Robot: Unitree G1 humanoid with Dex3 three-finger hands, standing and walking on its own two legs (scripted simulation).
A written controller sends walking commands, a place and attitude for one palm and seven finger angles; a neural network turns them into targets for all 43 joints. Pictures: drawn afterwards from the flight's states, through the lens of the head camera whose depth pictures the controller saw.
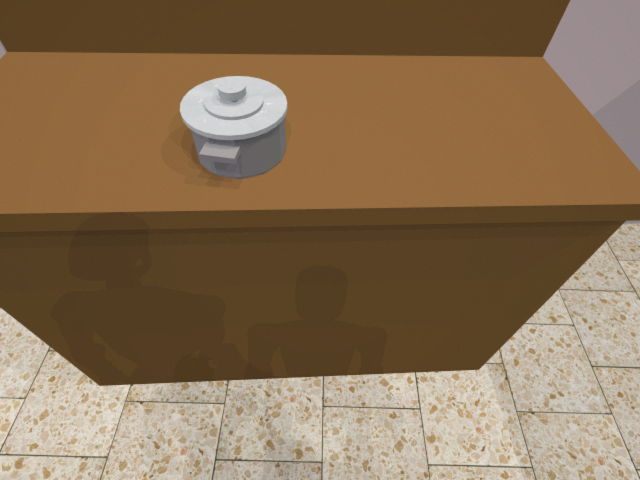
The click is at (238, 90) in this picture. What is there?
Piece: lid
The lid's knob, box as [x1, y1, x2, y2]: [218, 78, 245, 100]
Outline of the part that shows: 244,83 238,79 225,79 218,84 219,95 222,98 228,100 239,99 245,95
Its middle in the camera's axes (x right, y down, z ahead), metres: -0.13 -0.22 +0.57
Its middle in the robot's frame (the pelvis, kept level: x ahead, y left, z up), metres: +0.60 +0.17 +0.16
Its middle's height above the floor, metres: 0.93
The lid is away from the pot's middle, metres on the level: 0.00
